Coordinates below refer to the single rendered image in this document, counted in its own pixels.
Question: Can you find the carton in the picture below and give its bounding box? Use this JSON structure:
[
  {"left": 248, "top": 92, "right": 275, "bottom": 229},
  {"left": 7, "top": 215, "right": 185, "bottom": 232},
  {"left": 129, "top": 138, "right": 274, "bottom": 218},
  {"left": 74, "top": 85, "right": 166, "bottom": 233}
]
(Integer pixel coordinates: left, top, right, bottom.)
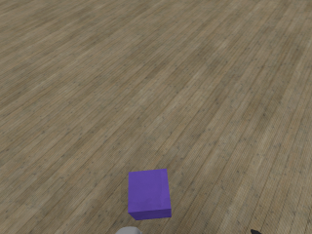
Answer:
[{"left": 128, "top": 169, "right": 172, "bottom": 220}]

